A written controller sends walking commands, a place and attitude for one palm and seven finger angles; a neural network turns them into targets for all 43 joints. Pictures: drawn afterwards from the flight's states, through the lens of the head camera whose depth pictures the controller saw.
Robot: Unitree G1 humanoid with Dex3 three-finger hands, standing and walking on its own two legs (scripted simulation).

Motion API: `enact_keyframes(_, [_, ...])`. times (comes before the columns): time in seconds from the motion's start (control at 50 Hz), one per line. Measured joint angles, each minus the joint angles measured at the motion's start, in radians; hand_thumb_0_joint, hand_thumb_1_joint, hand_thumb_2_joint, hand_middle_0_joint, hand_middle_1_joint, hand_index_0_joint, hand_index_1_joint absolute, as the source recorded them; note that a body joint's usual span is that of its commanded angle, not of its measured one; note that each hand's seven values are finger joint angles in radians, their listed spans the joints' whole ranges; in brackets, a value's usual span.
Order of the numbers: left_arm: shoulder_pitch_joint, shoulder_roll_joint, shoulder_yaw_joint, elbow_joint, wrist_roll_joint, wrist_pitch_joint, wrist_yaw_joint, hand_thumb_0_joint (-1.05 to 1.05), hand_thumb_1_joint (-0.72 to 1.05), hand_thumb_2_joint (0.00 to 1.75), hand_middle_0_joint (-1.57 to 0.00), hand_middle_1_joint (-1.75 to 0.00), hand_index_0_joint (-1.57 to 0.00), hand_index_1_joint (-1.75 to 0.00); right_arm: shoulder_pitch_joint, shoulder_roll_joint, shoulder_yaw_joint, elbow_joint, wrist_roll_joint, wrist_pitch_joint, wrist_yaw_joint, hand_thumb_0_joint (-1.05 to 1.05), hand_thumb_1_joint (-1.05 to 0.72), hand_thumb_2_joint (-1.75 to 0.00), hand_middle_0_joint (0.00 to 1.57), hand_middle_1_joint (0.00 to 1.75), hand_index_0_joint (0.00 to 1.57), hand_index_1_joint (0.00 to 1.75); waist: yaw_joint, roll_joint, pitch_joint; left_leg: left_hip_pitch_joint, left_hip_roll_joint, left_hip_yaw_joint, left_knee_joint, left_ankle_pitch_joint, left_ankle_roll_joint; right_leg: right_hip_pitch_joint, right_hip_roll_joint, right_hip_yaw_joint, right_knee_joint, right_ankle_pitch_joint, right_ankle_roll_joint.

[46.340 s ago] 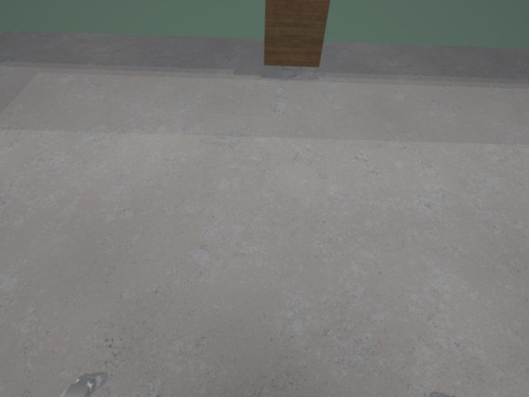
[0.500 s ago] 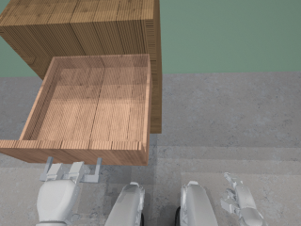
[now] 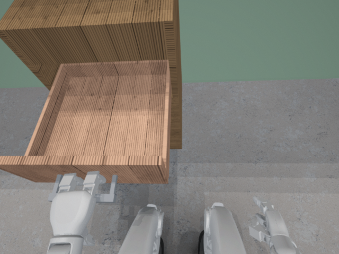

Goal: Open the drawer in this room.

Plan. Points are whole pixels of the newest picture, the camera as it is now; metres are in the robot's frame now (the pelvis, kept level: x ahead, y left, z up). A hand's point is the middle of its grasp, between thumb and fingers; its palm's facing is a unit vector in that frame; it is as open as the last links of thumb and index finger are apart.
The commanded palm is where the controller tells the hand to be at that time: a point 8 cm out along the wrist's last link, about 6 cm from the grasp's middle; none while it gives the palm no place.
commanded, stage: lift the hand off the handle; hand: left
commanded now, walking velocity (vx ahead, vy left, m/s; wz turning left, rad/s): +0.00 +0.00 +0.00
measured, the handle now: (84, 188) +0.26 +0.24 -0.04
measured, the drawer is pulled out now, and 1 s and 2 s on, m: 0.30 0.30 0.30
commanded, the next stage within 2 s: none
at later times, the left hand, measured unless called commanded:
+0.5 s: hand (77, 207) +0.22 +0.23 -0.02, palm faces -0.10 -0.08 -0.99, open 13.7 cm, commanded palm +0.20 +0.23 +0.04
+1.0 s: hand (66, 204) +0.22 +0.24 +0.02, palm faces -0.10 -0.10 -0.99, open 13.5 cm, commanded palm +0.20 +0.23 +0.07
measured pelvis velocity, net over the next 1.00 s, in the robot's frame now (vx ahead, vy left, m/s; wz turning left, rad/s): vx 0.04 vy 0.01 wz -0.01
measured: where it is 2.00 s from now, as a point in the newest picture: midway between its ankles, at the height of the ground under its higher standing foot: outside the picture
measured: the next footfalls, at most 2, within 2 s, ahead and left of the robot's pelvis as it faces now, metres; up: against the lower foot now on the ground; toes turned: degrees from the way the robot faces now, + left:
none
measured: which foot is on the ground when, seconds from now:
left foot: down 0.00-1.00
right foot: down 0.00-1.00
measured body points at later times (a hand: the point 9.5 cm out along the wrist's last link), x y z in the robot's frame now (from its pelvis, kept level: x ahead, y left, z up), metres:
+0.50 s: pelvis +0.02 +0.00 +0.04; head +0.13 -0.02 +0.47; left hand +0.22 +0.23 +0.04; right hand +0.23 -0.23 -0.08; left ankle +0.03 +0.13 -0.56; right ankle +0.07 -0.09 -0.56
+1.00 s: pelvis +0.04 +0.01 +0.06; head +0.13 -0.02 +0.50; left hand +0.22 +0.24 +0.08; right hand +0.25 -0.22 -0.05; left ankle +0.03 +0.13 -0.56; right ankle +0.07 -0.09 -0.56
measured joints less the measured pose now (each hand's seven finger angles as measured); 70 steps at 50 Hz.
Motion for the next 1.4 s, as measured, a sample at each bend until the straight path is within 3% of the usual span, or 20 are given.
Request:
enact_keyframes(0.2, [0.060,0.011,0.002,-0.019,-0.022,0.029,-0.004,0.00,-0.49,0.30,-0.32,-1.20,-0.33,-1.21,0.026,-0.005,0.005,-0.003,0.011,0.012,-0.011,0.01,-0.90,-0.90,0.20,0.30,0.21,0.29,-0.005,-0.001,0.002,0.095,0.005,0.002,-0.083,0.015,0.003,0.096,0.007,0.003,-0.082,0.013,0.004])
enact_keyframes(0.38, [0.057,0.017,-0.005,-0.020,-0.022,0.006,-0.022,0.00,-0.49,0.30,-0.32,-1.20,-0.32,-1.20,0.020,-0.019,-0.003,-0.019,0.003,0.002,-0.004,0.01,-0.90,-0.90,0.20,0.30,0.21,0.29,-0.009,-0.004,0.007,0.131,0.002,-0.006,-0.115,0.018,0.005,0.138,0.005,-0.004,-0.118,0.014,0.006])
enact_keyframes(0.8, [0.143,0.022,-0.012,-0.094,-0.027,0.013,-0.049,0.00,-0.49,0.30,-0.32,-1.20,-0.39,-1.22,0.042,0.000,0.011,-0.056,-0.004,0.020,0.017,0.01,-0.90,-0.90,0.20,0.30,0.21,0.29,-0.007,-0.004,0.014,0.247,0.003,-0.003,-0.208,0.020,0.011,0.254,0.008,0.001,-0.206,0.013,0.014])
enact_keyframes(1.18, [0.215,0.032,0.015,-0.163,-0.054,0.003,-0.070,0.00,-0.49,0.30,-0.32,-1.20,-0.35,-1.21,0.062,-0.009,0.006,-0.086,0.000,0.037,0.036,0.01,-0.90,-0.90,0.20,0.30,0.21,0.29,-0.003,0.000,0.016,0.362,0.005,0.003,-0.295,0.036,0.016,0.367,0.012,0.008,-0.291,0.027,0.020])
enact_keyframes(1.4, [0.238,0.027,-0.015,-0.205,-0.055,0.012,-0.090,0.00,-0.49,0.30,-0.32,-1.20,-0.33,-1.20,0.081,-0.010,0.012,-0.116,0.003,0.045,0.051,0.01,-0.90,-0.90,0.20,0.30,0.21,0.29,0.001,0.006,0.022,0.421,0.001,0.005,-0.342,0.050,0.022,0.428,0.009,0.011,-0.338,0.039,0.026])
